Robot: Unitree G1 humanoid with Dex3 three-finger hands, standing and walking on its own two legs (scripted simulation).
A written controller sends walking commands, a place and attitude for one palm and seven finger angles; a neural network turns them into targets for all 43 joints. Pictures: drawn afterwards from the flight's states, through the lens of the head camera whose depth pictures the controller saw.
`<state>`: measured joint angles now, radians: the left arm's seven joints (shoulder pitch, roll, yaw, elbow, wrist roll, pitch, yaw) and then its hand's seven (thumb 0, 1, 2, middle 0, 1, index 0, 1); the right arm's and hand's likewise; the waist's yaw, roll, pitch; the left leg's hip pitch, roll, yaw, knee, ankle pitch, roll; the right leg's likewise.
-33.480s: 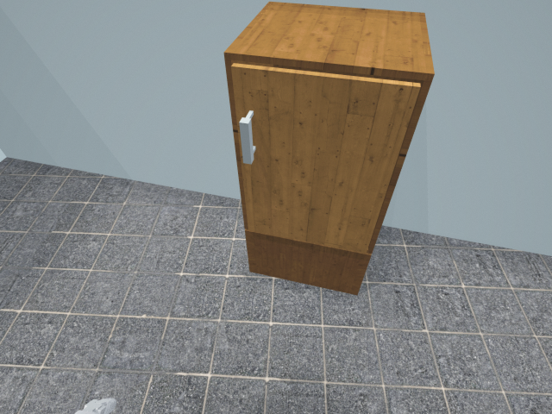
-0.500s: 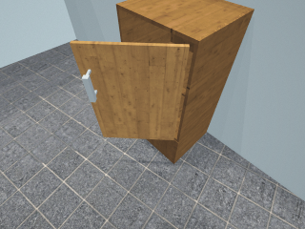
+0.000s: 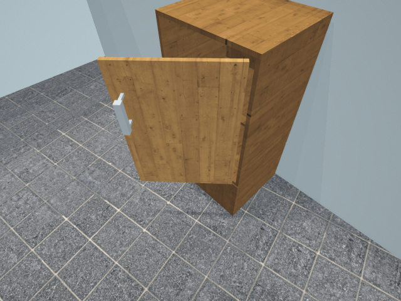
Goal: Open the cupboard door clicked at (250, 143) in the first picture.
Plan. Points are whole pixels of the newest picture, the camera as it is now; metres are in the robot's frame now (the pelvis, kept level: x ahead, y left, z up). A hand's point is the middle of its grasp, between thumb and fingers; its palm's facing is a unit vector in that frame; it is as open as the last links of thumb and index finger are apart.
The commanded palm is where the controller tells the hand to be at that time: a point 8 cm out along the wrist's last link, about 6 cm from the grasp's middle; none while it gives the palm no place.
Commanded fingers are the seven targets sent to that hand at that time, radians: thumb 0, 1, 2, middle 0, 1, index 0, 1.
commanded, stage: look again from close up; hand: left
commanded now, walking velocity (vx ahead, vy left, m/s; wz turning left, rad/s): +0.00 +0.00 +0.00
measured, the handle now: (124, 114) +0.64 +0.28 -0.03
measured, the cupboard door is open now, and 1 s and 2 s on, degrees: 43 43 43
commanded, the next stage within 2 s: shuffle to correct the standing spot in 0.36 s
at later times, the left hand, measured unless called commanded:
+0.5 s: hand out of the picture +0.01 +0.18 -0.17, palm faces +0.01 -0.98 -0.20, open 7.4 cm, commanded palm none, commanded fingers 0.00 0.90 0.90 -0.20 -0.30 -0.20 -0.30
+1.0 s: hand out of the picture +0.09 +0.22 -0.17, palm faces +0.04 -0.98 -0.20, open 7.4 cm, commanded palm none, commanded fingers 0.00 0.90 0.90 -0.20 -0.30 -0.20 -0.30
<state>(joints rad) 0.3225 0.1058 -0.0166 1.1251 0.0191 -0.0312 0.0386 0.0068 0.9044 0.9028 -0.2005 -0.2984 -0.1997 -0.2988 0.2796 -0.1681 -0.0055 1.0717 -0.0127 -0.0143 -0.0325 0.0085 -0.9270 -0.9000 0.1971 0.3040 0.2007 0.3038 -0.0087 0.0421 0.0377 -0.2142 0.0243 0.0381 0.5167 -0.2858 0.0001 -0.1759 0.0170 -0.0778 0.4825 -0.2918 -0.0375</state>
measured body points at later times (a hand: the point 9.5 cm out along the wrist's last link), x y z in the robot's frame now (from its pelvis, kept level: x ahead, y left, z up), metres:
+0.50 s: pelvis +0.00 +0.00 +0.00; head +0.02 +0.00 +0.45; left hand +0.01 +0.23 -0.15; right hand -0.01 -0.21 -0.16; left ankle -0.01 +0.12 -0.74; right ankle -0.02 -0.09 -0.74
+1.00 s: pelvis +0.07 +0.04 +0.00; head +0.11 +0.03 +0.45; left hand +0.09 +0.27 -0.15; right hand +0.05 -0.17 -0.16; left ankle +0.01 +0.11 -0.74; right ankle +0.06 -0.07 -0.68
